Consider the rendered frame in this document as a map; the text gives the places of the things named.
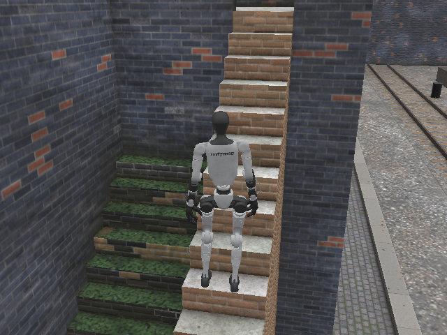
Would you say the robot right foot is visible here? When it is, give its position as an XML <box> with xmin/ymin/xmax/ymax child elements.
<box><xmin>229</xmin><ymin>274</ymin><xmax>240</xmax><ymax>292</ymax></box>

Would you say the robot right forearm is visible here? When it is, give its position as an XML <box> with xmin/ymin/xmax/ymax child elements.
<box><xmin>245</xmin><ymin>169</ymin><xmax>257</xmax><ymax>201</ymax></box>

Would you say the humanoid robot head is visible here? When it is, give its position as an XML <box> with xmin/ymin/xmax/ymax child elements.
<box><xmin>210</xmin><ymin>111</ymin><xmax>234</xmax><ymax>145</ymax></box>

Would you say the robot left forearm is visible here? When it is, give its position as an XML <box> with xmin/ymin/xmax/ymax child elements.
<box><xmin>186</xmin><ymin>172</ymin><xmax>199</xmax><ymax>207</ymax></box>

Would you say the left robot hand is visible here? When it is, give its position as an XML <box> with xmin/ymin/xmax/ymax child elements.
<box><xmin>186</xmin><ymin>205</ymin><xmax>202</xmax><ymax>225</ymax></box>

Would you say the right robot upper arm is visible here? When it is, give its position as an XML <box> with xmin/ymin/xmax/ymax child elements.
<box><xmin>236</xmin><ymin>140</ymin><xmax>253</xmax><ymax>179</ymax></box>

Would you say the left robot upper arm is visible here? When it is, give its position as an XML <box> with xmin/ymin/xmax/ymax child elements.
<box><xmin>191</xmin><ymin>142</ymin><xmax>207</xmax><ymax>182</ymax></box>

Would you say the right robot hand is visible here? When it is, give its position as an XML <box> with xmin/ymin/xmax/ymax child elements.
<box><xmin>247</xmin><ymin>199</ymin><xmax>258</xmax><ymax>217</ymax></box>

